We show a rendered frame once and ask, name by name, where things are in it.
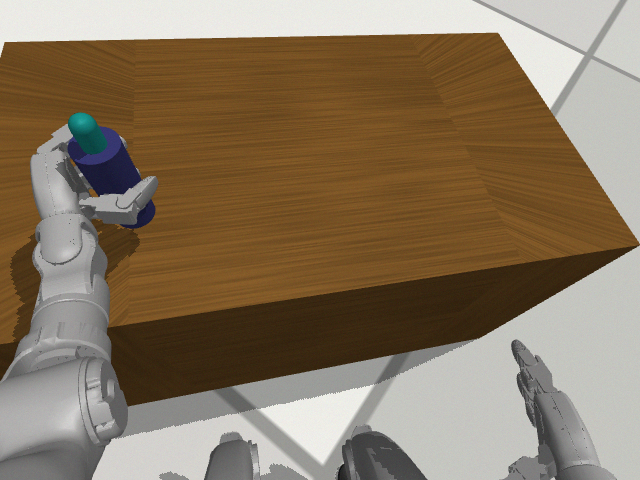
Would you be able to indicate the bottle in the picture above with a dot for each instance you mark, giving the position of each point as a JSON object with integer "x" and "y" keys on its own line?
{"x": 101, "y": 156}

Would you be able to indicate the right robot hand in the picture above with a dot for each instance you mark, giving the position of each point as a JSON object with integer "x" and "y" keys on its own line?
{"x": 563, "y": 438}

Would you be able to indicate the left robot hand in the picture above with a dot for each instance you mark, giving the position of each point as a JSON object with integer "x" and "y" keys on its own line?
{"x": 59, "y": 187}

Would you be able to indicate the left robot arm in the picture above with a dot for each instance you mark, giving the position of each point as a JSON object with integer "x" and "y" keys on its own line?
{"x": 60, "y": 400}

